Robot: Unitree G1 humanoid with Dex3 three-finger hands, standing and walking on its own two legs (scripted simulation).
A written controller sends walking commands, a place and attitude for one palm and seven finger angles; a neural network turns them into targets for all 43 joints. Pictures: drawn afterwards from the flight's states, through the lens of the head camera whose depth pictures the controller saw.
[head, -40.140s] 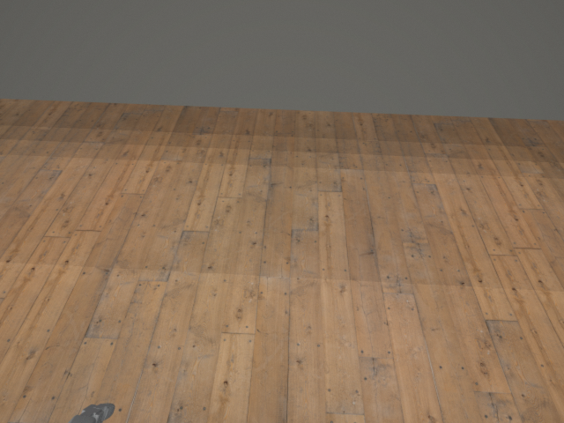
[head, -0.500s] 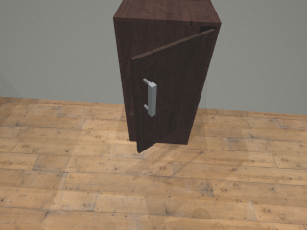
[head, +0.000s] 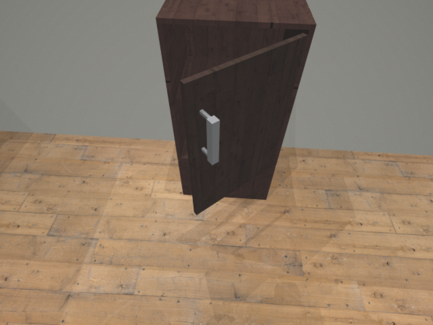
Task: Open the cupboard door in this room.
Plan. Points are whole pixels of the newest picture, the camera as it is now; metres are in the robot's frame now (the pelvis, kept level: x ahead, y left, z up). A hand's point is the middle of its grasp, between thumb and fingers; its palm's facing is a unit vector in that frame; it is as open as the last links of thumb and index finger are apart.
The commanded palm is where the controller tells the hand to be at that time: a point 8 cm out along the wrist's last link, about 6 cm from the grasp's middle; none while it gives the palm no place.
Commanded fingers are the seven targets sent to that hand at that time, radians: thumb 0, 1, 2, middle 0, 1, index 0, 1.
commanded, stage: look to check the result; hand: left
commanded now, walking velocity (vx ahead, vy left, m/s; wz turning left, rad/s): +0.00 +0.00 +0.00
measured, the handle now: (208, 137) +0.58 +0.06 -0.03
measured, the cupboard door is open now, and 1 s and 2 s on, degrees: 41 41 41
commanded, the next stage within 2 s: walk to a spot facing it in 0.18 s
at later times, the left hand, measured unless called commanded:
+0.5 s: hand out of the picture +0.01 +0.16 -0.18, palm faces +0.02 -0.98 -0.18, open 7.4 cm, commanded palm none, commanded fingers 0.00 0.90 0.90 -0.20 -0.30 -0.20 -0.30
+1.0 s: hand out of the picture +0.10 +0.18 -0.17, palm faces -0.21 -0.94 -0.26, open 7.4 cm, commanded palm none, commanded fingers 0.00 0.90 0.90 -0.20 -0.30 -0.20 -0.30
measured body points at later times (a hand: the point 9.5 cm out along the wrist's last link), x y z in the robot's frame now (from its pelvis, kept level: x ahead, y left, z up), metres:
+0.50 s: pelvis +0.01 -0.01 +0.00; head +0.04 -0.01 +0.44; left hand +0.01 +0.22 -0.16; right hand +0.00 -0.23 -0.17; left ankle +0.05 +0.11 -0.74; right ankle -0.01 -0.12 -0.74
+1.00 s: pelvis +0.01 -0.01 +0.00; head +0.06 -0.03 +0.44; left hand +0.11 +0.23 -0.15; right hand +0.09 -0.29 -0.13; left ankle +0.03 +0.12 -0.70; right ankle -0.01 -0.12 -0.74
